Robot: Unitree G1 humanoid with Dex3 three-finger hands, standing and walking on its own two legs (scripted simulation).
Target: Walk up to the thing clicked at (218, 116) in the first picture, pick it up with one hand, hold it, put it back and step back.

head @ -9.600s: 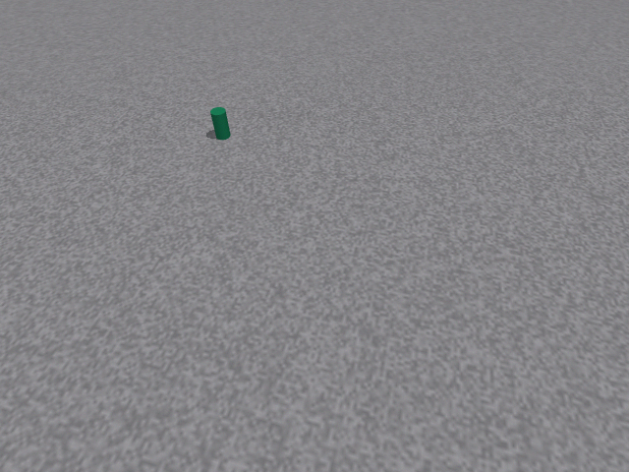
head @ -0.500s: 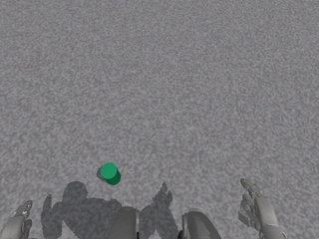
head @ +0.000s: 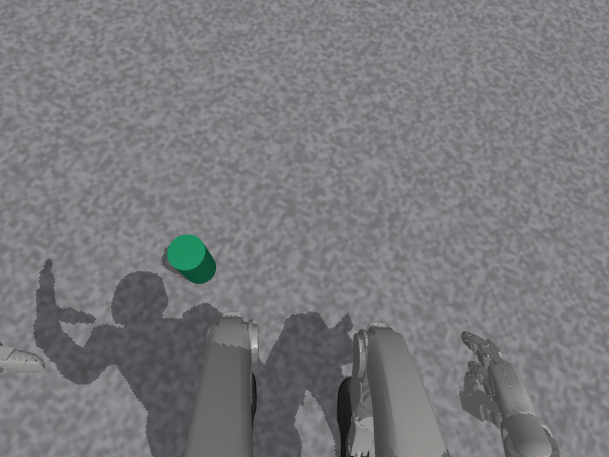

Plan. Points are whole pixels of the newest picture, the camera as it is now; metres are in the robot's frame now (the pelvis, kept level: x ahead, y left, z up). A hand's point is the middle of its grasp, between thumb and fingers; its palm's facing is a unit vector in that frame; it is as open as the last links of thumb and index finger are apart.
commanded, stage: go down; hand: left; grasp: from the side
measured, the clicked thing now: (193, 260) +0.44 +0.27 -0.45
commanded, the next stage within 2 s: approach in 1.62 s
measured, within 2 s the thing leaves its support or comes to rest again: neither
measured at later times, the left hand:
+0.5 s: hand (8, 285) +0.31 +0.42 -0.10, palm faces +0.31 -0.93 -0.18, open 17.1 cm
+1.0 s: hand (8, 278) +0.32 +0.44 -0.12, palm faces +0.32 -0.94 -0.15, open 17.3 cm
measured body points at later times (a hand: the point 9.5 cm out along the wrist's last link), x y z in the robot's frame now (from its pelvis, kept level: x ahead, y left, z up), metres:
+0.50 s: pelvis -0.02 +0.00 -0.08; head +0.19 +0.05 +0.31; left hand +0.29 +0.47 -0.09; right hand +0.16 -0.28 -0.19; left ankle +0.07 +0.13 -0.50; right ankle +0.05 -0.13 -0.50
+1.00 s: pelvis -0.03 +0.00 -0.12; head +0.18 +0.06 +0.27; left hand +0.30 +0.49 -0.11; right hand +0.14 -0.28 -0.23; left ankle +0.07 +0.13 -0.50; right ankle +0.05 -0.13 -0.50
